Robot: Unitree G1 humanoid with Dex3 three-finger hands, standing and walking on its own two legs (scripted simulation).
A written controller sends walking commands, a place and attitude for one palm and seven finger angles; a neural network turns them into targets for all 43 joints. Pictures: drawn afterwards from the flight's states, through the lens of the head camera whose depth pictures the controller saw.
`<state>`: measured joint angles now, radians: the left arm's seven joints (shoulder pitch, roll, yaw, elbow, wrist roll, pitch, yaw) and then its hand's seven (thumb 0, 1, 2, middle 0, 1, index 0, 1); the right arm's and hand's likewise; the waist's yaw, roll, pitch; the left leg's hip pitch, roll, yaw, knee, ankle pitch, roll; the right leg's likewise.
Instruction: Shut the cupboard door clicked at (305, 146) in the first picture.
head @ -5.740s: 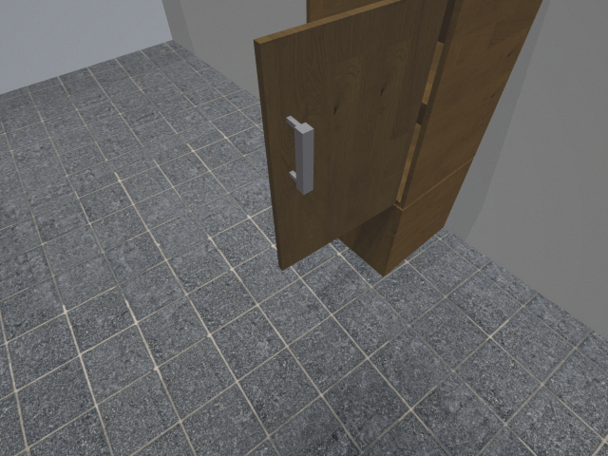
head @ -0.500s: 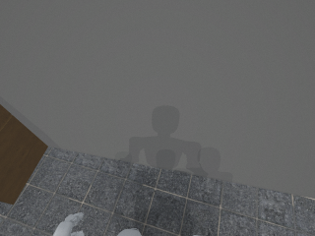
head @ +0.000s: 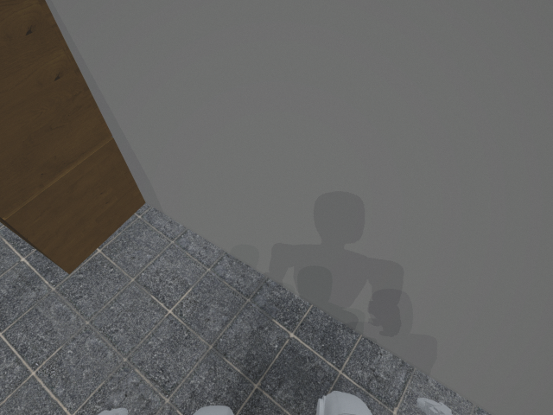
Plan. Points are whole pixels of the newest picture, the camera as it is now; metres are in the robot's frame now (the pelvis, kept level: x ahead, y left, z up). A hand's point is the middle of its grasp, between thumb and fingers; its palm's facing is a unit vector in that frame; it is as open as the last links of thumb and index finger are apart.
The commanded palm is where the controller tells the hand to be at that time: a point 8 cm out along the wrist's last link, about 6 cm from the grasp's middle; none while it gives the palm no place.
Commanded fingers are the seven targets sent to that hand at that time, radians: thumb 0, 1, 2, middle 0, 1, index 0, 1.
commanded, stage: turn to face it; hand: left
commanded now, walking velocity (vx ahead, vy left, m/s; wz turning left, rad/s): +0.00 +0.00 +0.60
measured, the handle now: out of the picture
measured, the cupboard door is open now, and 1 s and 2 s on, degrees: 85 85 85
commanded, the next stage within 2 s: take the last steps up to it in 1.38 s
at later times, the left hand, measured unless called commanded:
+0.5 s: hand out of the picture +0.01 +0.15 -0.16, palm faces +0.33 -0.92 -0.23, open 7.3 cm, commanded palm none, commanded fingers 0.00 0.90 0.90 -0.20 -0.30 -0.20 -0.30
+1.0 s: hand out of the picture +0.04 +0.19 -0.14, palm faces +0.55 -0.79 -0.28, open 7.4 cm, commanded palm none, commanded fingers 0.00 0.90 0.90 -0.20 -0.30 -0.20 -0.30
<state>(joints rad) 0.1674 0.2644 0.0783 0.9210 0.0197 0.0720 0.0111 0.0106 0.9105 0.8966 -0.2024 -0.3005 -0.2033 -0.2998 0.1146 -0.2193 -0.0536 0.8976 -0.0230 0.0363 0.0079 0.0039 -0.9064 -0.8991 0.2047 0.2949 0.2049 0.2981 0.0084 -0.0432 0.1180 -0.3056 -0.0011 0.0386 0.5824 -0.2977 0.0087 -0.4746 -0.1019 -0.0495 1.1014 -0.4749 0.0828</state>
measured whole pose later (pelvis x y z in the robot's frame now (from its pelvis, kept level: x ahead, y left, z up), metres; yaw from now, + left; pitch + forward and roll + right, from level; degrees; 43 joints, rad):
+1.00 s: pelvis +0.05 -0.06 +0.00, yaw +35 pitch +2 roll +0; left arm 0.10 0.24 0.06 0.85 0.01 0.03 0.01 0.01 0.91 0.90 -0.20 -0.30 -0.20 -0.30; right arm 0.21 -0.21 -0.07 0.94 -0.02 0.06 0.01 0.01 -0.90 -0.90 0.21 0.30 0.21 0.30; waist -0.03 0.02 0.08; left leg -0.35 -0.05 -0.13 0.56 -0.25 -0.01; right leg -0.29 -0.02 -0.01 0.59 -0.33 0.07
